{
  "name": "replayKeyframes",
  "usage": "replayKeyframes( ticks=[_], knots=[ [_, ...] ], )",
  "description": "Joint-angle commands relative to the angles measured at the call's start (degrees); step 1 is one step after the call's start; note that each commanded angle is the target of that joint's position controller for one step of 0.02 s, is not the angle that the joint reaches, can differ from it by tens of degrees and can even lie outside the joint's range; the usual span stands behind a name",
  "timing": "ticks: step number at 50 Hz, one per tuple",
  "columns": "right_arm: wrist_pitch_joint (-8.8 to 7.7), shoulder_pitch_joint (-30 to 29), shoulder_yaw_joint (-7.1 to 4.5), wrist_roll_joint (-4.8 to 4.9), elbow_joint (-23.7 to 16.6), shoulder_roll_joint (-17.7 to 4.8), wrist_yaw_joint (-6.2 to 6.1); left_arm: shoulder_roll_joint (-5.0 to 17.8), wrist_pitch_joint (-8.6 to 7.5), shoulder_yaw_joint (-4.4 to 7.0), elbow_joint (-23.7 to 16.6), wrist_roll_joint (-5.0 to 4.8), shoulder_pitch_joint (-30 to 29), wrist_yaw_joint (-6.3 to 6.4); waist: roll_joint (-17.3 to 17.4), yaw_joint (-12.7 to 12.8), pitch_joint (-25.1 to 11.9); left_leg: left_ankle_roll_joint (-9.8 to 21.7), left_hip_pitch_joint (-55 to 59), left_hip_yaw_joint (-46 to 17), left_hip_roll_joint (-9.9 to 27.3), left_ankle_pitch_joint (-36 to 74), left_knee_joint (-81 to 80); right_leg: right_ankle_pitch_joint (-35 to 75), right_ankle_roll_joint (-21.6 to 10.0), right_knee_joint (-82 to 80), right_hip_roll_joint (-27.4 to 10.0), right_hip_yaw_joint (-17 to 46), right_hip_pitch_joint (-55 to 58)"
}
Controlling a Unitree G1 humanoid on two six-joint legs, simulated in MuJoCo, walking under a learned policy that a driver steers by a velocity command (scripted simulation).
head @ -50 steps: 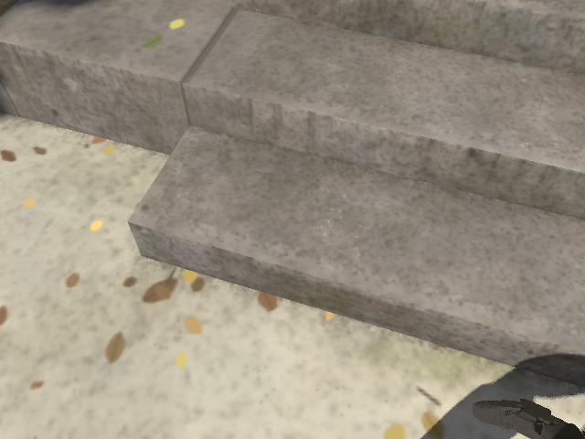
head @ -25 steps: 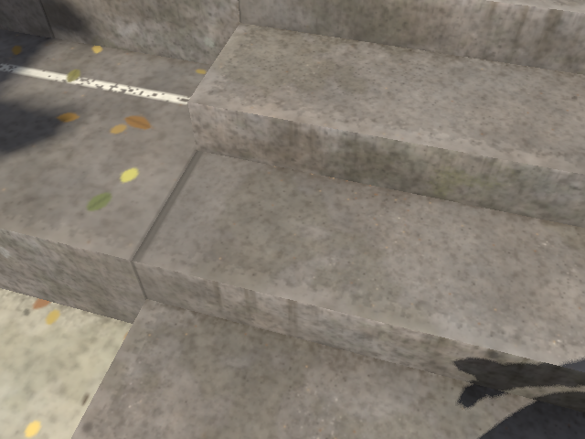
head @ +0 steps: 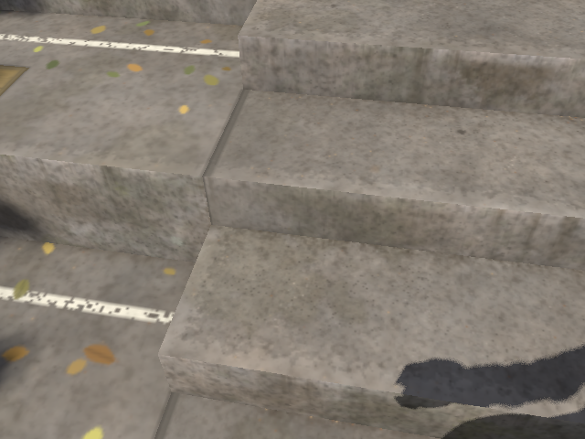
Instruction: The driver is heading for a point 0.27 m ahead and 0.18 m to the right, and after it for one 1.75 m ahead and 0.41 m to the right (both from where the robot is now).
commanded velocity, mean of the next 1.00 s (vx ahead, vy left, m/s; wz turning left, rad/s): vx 0.35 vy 0.00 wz -0.65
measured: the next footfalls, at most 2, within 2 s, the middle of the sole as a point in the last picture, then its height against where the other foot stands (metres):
right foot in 0.24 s outside the picture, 0.15 m higher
left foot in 0.64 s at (318, 328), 0.15 m higher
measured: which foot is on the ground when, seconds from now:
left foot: down 0.00-0.24, up 0.26-0.62, down 0.64-1.00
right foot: up 0.00-0.22, down 0.24-0.64, up 0.66-1.00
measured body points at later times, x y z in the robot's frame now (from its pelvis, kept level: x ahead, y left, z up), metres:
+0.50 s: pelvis +0.36 -0.02 +0.18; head +0.37 -0.02 +0.63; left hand +0.33 +0.24 +0.04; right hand +0.54 -0.30 +0.17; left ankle +0.56 +0.10 -0.27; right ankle +0.33 -0.04 -0.55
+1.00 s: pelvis +0.47 -0.02 +0.28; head +0.46 -0.03 +0.73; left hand +0.80 -0.01 +0.24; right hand +0.39 -0.28 +0.16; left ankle +0.62 +0.04 -0.41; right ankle +0.37 -0.12 -0.35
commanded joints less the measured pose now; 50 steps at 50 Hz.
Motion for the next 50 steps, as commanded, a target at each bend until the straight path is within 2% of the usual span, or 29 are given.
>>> replayKeyframes(
  ticks=[1,5,7,9,11,12,13,14,15,16,18,19,21,24,27,31,32,33,34,35,36,38,39,41,43,46,47,48,50],
  knots=[
    [-2.61,3.5,2.40,-0.17,3.1,7.5,1.18,-10.1,2.78,-4.01,-7.7,-1.64,-4.7,0.28,-0.1,2.7,12.1,-3.9,1.2,-13.4,15.9,12.2,-29.0,-8.5,-1.3,7.3,-0.6,1.2,-23.3],
    [-3.06,6.6,2.84,0.42,4.6,2.1,2.09,-10.1,4.94,-5.77,-14.6,-1.92,-16.5,3.06,3.2,4.8,13.3,-7.0,-1.1,-0.4,9.6,23.3,-35.2,-11.9,-2.6,0.4,2.7,-6.3,-26.3],
    [-2.54,6.5,2.98,2.85,3.1,-0.7,-0.19,-4.3,5.54,-5.58,-14.7,-2.28,-16.3,2.56,2.3,6.5,11.2,-5.5,-10.3,7.2,6.9,52.4,-41.2,-8.8,-0.9,-25.3,4.4,-18.3,-1.0],
    [-4.73,4.2,0.10,6.26,-3.4,-14.5,-3.52,1.8,5.67,-3.32,-9.9,-2.06,-4.3,2.40,6.5,10.9,-6.0,-2.3,-1.0,5.7,10.2,110.0,-24.1,-8.7,1.2,-36.3,9.3,-23.6,23.8],
    [-4.02,-4.0,-3.57,6.23,-8.4,-21.1,-3.04,6.0,4.67,-0.61,-5.1,-1.36,17.4,2.75,15.0,18.8,-17.8,-1.6,14.0,-0.9,16.2,114.6,6.5,-11.3,-0.3,-54.4,8.4,-14.8,35.3],
    [-3.18,-2.7,-4.02,5.49,-9.5,-15.5,-1.64,9.5,3.18,1.59,-5.1,-1.39,12.2,2.31,7.3,13.9,-15.2,-2.5,8.1,-3.5,10.3,63.5,29.1,-8.2,-3.7,-75.2,8.5,-0.6,40.1],
    [-0.57,17.7,-2.06,-9.15,-4.0,-5.6,7.91,11.3,7.52,0.11,4.0,5.81,34.4,1.41,-11.2,6.6,-18.4,-4.0,-24.8,-16.1,-3.1,11.9,79.6,74.5,-19.2,-75.4,-0.2,29.9,65.3],
    [-1.05,17.6,-2.36,-4.36,-10.9,-3.9,8.82,21.5,8.45,3.30,2.7,5.91,28.9,0.41,-4.7,6.6,-22.4,-1.0,-35.6,-37.9,-8.9,18.1,81.8,77.7,-15.1,-87.1,-12.0,50.1,66.6],
    [-1.73,3.0,-2.99,2.49,-17.5,-8.8,6.67,18.5,8.11,3.74,3.4,3.79,16.1,-2.06,2.5,5.9,-6.6,-2.8,-51.2,-34.3,-11.3,13.6,95.1,60.9,-8.5,-87.0,-13.0,43.4,55.8],
    [-2.01,-0.8,-1.63,2.69,-19.0,-7.3,4.58,12.3,7.14,2.08,5.9,2.41,11.5,-4.29,7.7,3.6,-5.5,-1.0,-54.0,-32.4,-8.9,11.4,92.2,46.6,-5.4,-87.0,-11.6,36.9,51.6],
    [-0.18,-1.7,1.95,-0.63,-21.4,-2.7,0.63,1.4,4.09,-2.47,14.2,4.02,10.1,-6.46,9.7,-7.6,0.2,2.2,-56.7,-26.0,-2.0,12.1,87.8,35.0,-2.7,-88.7,-8.2,24.6,36.0],
    [0.21,-4.1,2.65,1.53,-22.9,-2.4,-0.74,0.0,1.98,-3.00,14.4,4.43,6.6,-6.71,7.0,-11.5,4.8,3.8,-50.3,-23.5,1.3,9.5,81.0,27.1,2.6,-91.8,-4.4,17.0,21.4],
    [-0.71,-10.0,3.36,3.54,-27.5,-1.5,-1.90,1.2,-1.94,-3.15,13.7,4.37,9.9,-4.92,-0.8,-10.7,2.5,0.8,-40.7,-16.4,0.2,0.0,74.0,20.0,2.0,-94.6,5.3,9.0,9.4],
    [1.06,-18.4,4.70,2.74,-30.9,0.2,-1.94,5.4,-2.43,-3.19,15.3,6.67,19.6,-2.92,2.8,-5.9,-0.9,-3.4,-39.1,-16.1,-0.3,5.9,61.0,7.6,1.6,-94.7,6.9,15.9,12.8],
    [3.46,-21.2,4.68,1.23,-33.4,1.9,-1.93,8.4,-3.10,-1.80,6.8,1.58,14.1,-3.97,-5.1,-9.4,-0.2,-7.1,-26.9,-10.1,-2.0,0.5,49.5,25.9,-0.8,-99.0,3.2,21.7,14.2],
    [5.81,-11.0,1.34,0.55,-29.2,-5.1,-1.77,17.4,-4.33,2.78,-3.1,-1.19,6.5,-3.83,-6.9,-14.3,-3.3,-7.6,-9.8,-9.9,-6.6,4.1,16.8,73.3,-1.1,-93.4,-6.1,26.4,28.9],
    [5.50,0.9,0.30,2.33,-24.0,-7.2,-2.46,15.5,-3.75,3.38,-4.9,-1.30,3.7,-4.31,-3.1,-15.5,-12.4,-3.1,3.9,-17.0,-3.7,17.3,9.4,78.2,0.7,-80.7,-4.6,23.5,31.3],
    [4.76,9.4,-0.59,2.66,-21.2,-10.7,-2.80,4.3,-3.64,1.32,-5.2,1.18,14.0,-4.25,16.8,-10.8,-32.0,16.8,27.7,-46.9,11.4,47.1,0.0,42.7,8.5,-59.9,6.0,20.5,19.9],
    [5.02,3.5,-0.68,-2.18,-24.6,-12.5,-1.14,3.4,-1.50,1.60,-2.9,0.77,19.1,-5.09,29.8,-11.3,-25.1,31.6,21.2,-84.5,28.3,39.1,-20.0,-18.9,13.6,-25.2,17.3,17.6,2.1],
    [2.02,-2.7,-0.86,-2.15,-23.8,-13.0,-0.78,8.8,-0.12,2.94,-3.2,-0.45,12.9,-4.43,11.4,-8.1,-5.2,24.7,5.0,-77.6,22.3,13.0,-22.3,-12.7,13.3,-16.6,12.2,16.2,-7.0],
    [0.22,-12.1,0.20,0.02,-22.2,-7.8,-0.26,10.2,1.09,2.68,-3.6,-1.91,7.2,-2.06,7.8,-4.7,-0.5,17.8,-5.9,-59.5,17.9,-3.2,-16.7,-10.7,12.5,-14.8,7.5,13.1,-8.9],
    [-1.86,-15.6,3.22,3.28,-16.6,4.6,-1.28,5.5,2.07,-0.69,-4.1,2.14,5.5,0.91,0.8,-0.6,-2.2,9.9,-15.4,-37.4,11.5,-0.3,-12.0,-14.6,9.9,-25.9,0.8,6.7,-0.9],
    [-2.66,-16.0,3.10,3.71,-16.4,5.2,-2.60,3.7,1.55,-1.94,-4.8,3.23,4.7,0.66,-0.7,-0.1,-3.0,6.4,-16.3,-30.7,8.0,6.0,-13.7,-15.9,11.3,-28.6,0.1,3.6,3.8],
    [-4.00,-16.7,1.24,2.55,-16.7,-0.7,-4.71,4.4,1.47,-2.94,-5.1,1.15,3.6,-0.93,5.1,-1.7,-5.7,6.7,-15.8,-26.2,6.6,21.6,-15.4,-12.4,13.6,-22.4,1.6,1.4,6.4],
    [-4.20,-17.1,0.70,1.51,-17.9,-4.2,-4.47,8.0,1.42,-2.71,-6.6,1.01,1.0,-2.09,3.2,-2.1,-5.1,6.5,-14.4,-23.7,7.6,23.2,-14.3,-9.5,14.3,-21.7,1.4,2.1,7.2],
    [-3.53,-17.8,2.64,2.26,-19.3,-3.0,-1.96,11.0,0.84,-2.07,-5.1,2.00,3.6,-2.69,3.2,0.1,-3.0,2.5,-18.8,-21.5,6.5,22.4,-7.6,-5.2,15.2,-30.1,-2.1,2.1,16.2],
    [-1.18,-5.9,-0.05,0.04,-14.1,-6.5,-3.45,6.2,4.37,-1.45,-10.8,-0.67,-5.2,1.16,-1.5,-1.2,2.2,9.4,-15.1,-34.9,12.0,13.2,-10.9,-1.8,13.5,-35.8,-1.9,-3.0,7.9],
    [-2.55,-12.5,2.00,1.21,-20.3,-5.2,-2.82,11.7,2.84,-2.53,-7.7,2.81,-0.8,-0.23,7.7,-4.4,-2.5,5.7,-12.1,-28.0,9.2,11.3,-4.4,-3.8,14.6,-35.1,-2.2,2.2,10.6],
    [-2.35,-12.7,2.82,1.58,-22.5,-5.3,-3.53,10.6,2.17,-2.08,-9.4,3.31,-0.4,-0.29,6.2,-4.1,-1.9,2.7,-14.4,-25.7,5.9,14.8,3.4,2.7,14.3,-64.5,-4.2,-0.8,19.4]
  ],
)
Velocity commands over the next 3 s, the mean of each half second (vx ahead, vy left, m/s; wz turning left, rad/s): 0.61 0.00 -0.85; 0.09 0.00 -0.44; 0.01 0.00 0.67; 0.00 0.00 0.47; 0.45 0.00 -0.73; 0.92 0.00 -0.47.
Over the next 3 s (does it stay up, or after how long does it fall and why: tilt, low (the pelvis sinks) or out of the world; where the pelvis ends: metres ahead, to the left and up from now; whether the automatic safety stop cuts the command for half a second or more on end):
stays up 0.94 -0.17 0.43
